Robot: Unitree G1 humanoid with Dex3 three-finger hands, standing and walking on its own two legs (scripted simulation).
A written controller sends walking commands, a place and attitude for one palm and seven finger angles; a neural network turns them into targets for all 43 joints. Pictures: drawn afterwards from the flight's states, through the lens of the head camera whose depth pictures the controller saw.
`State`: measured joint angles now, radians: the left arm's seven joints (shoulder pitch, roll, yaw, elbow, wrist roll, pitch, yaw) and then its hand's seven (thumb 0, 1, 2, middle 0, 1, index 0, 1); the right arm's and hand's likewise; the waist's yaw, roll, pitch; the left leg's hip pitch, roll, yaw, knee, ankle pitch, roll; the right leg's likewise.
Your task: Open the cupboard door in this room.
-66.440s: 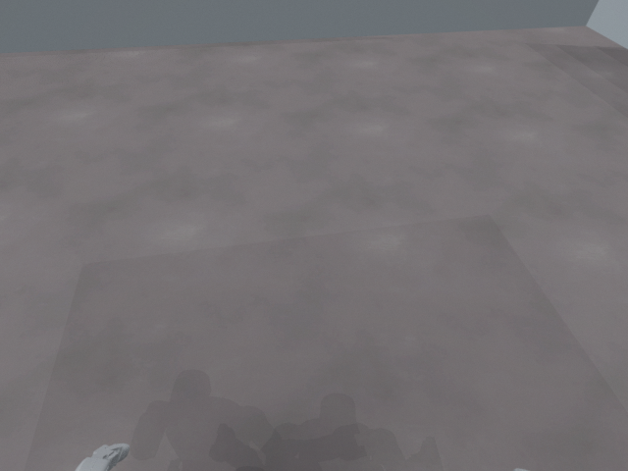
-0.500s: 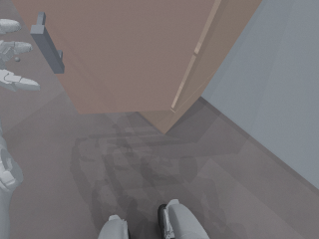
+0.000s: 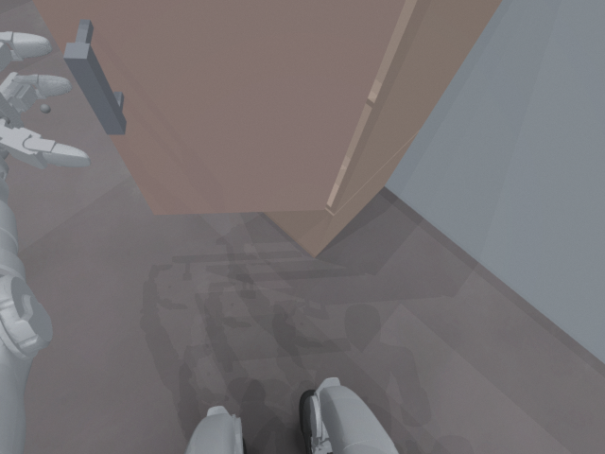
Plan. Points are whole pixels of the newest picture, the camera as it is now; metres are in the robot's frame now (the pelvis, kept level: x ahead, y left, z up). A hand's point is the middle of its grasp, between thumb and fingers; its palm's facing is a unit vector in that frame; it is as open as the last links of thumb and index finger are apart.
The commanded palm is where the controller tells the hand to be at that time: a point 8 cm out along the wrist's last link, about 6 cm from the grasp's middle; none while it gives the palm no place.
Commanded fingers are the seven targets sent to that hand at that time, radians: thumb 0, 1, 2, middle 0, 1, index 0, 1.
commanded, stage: move the hooked fingers beside the handle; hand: left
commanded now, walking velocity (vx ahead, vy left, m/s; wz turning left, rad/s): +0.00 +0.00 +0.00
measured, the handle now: (101, 81) +0.56 +0.19 +0.08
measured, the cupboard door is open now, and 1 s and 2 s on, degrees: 48 48 47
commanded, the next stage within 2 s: slide the fingers in behind the handle in 0.90 s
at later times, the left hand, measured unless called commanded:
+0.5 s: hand (48, 104) +0.53 +0.25 +0.07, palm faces -0.03 -1.00 -0.01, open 14.0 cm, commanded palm +0.51 +0.29 +0.08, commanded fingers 0.00 -0.50 0.30 -0.30 -1.20 -0.30 -1.20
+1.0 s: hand (35, 115) +0.51 +0.25 +0.08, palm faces -0.01 -1.00 +0.00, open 14.0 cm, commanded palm +0.50 +0.29 +0.08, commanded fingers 0.00 -0.50 0.30 -0.30 -1.20 -0.30 -1.20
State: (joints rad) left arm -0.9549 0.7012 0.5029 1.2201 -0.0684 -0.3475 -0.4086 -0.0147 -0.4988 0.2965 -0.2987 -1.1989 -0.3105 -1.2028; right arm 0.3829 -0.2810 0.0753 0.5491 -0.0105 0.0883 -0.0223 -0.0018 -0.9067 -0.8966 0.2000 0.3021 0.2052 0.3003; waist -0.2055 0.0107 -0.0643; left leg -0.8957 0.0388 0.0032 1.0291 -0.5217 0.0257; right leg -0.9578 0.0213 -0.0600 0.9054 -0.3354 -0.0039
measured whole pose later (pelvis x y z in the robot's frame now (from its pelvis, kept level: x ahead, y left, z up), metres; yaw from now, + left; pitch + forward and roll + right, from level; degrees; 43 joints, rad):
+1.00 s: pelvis +0.01 +0.01 +0.00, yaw +0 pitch +22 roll -4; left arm -0.90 0.65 0.48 1.16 -0.11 -0.36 -0.43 -0.01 -0.50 0.30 -0.30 -1.20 -0.30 -1.19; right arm 0.39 -0.28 0.06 0.57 -0.01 0.10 -0.01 0.00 -0.91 -0.90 0.20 0.30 0.21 0.30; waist -0.19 0.01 -0.09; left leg -0.89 0.03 0.00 1.04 -0.53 0.04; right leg -0.94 0.02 -0.06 0.89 -0.34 0.01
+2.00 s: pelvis +0.00 +0.00 +0.00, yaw +0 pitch +23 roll -3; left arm -0.93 0.52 0.40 1.16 -0.10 -0.36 -0.30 -0.01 -0.50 0.30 -0.30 -1.20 -0.30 -1.20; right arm 0.41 -0.27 0.05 0.59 -0.02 0.07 0.00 0.00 -0.91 -0.90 0.20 0.30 0.20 0.30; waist -0.19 0.02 -0.09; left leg -0.89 0.03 0.00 1.02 -0.52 0.03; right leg -0.95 0.01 -0.06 0.91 -0.34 0.00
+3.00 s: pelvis +0.00 +0.00 +0.00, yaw +1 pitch +22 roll -2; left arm -0.96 0.50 0.38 1.19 -0.08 -0.38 -0.24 -0.01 -0.11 0.47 -0.32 -1.24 -0.32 -1.24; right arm 0.41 -0.28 0.05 0.60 -0.03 0.05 0.00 0.00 -0.91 -0.90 0.20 0.30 0.20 0.30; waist -0.20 0.03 -0.09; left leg -0.89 0.02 0.00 1.02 -0.51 0.02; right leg -0.96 0.01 -0.05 0.92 -0.34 -0.01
